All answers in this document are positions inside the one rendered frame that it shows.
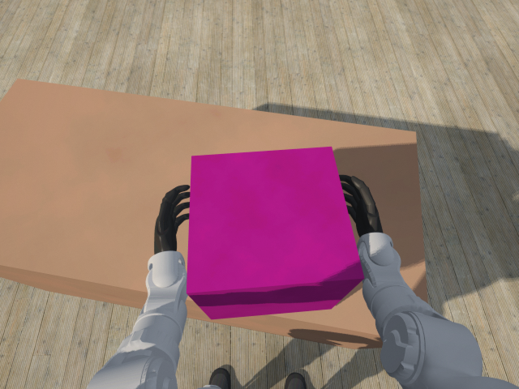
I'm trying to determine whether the left robot upper arm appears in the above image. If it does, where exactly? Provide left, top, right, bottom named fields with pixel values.
left=88, top=356, right=178, bottom=389

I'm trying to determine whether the pedestal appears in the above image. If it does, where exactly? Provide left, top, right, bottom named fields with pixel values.
left=0, top=79, right=428, bottom=349

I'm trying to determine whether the right robot hand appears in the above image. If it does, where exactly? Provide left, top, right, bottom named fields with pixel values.
left=339, top=175, right=383, bottom=237

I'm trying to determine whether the robot foot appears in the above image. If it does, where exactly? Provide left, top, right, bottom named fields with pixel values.
left=209, top=368, right=231, bottom=389
left=285, top=373, right=307, bottom=389

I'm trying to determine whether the left robot forearm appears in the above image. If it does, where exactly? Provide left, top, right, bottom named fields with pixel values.
left=87, top=250, right=188, bottom=389

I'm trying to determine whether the robot right foot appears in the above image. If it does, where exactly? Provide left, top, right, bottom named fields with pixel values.
left=285, top=373, right=307, bottom=389

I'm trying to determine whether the left robot hand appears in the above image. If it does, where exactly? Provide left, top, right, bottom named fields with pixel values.
left=154, top=185, right=190, bottom=254

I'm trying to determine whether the robot left foot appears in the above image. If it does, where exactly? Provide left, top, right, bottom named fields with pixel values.
left=209, top=368, right=231, bottom=389

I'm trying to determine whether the right robot upper arm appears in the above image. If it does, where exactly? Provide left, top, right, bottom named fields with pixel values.
left=380, top=311, right=519, bottom=389

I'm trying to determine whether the right robot forearm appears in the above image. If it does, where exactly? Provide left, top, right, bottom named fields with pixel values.
left=357, top=233, right=483, bottom=376

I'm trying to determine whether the carton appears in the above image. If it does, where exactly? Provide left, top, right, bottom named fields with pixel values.
left=187, top=147, right=364, bottom=319

